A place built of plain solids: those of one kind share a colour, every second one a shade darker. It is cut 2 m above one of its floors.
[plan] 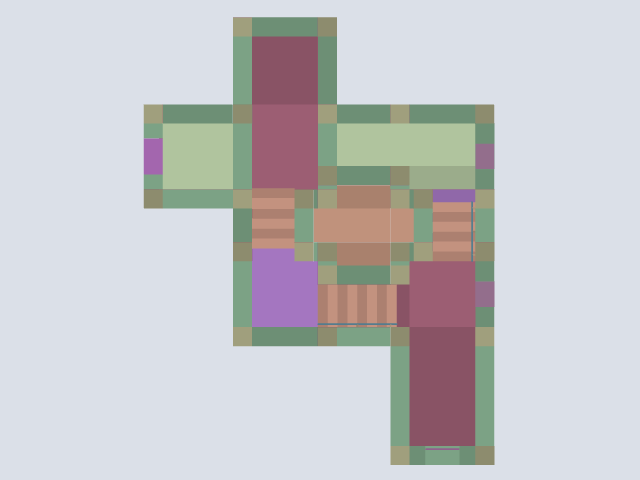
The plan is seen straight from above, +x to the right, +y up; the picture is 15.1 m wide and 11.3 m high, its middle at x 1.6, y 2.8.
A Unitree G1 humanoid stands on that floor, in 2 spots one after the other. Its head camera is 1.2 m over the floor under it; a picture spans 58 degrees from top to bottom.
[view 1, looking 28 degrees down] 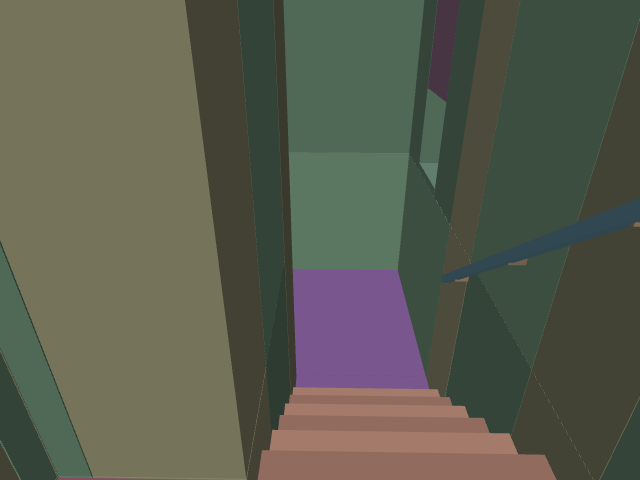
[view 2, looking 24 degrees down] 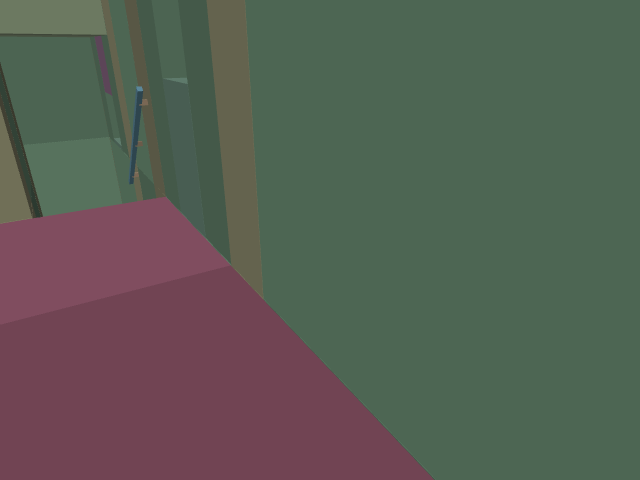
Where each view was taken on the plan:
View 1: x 4.48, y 1.52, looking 91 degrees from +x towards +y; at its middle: wall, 4.55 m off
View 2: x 4.48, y -1.50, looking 58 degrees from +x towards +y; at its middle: wall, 1.60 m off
